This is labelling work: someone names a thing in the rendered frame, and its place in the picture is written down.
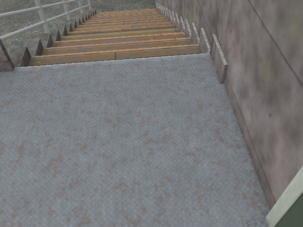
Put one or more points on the stairs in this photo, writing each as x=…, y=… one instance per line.
x=118, y=35

